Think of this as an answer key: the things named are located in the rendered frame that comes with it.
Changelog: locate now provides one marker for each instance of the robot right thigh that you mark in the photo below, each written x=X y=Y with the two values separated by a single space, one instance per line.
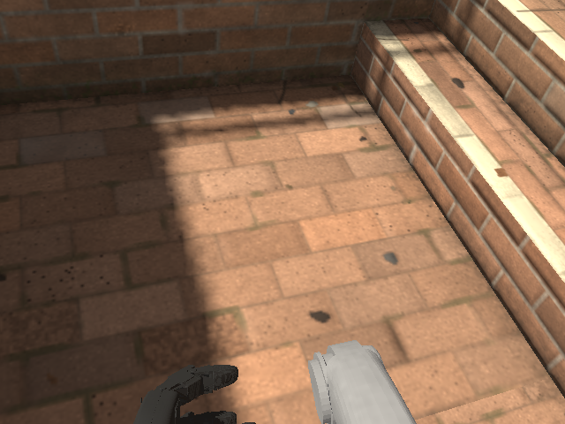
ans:
x=352 y=386

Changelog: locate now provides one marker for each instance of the left robot hand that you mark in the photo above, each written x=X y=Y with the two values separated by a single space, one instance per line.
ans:
x=162 y=405

